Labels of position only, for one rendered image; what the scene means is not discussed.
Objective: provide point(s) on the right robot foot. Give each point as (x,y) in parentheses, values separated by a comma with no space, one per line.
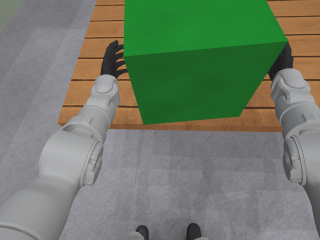
(193,232)

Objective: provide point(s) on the robot foot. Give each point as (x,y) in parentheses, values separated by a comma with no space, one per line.
(193,232)
(143,230)

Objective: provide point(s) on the carton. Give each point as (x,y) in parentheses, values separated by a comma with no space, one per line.
(191,60)

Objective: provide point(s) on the left robot forearm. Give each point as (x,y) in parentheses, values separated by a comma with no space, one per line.
(96,116)

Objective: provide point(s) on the right robot forearm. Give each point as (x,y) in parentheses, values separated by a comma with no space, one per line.
(295,107)

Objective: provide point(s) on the right robot upper arm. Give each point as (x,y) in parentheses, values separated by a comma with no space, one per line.
(301,163)

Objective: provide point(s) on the left robot foot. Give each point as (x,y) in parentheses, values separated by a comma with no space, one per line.
(143,230)

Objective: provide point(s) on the table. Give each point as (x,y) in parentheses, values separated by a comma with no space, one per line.
(298,19)

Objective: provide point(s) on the left robot upper arm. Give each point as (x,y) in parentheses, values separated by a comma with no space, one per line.
(40,209)

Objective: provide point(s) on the robot right hand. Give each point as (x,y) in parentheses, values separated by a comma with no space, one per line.
(283,61)

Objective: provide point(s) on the robot left hand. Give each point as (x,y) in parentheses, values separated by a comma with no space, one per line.
(109,65)

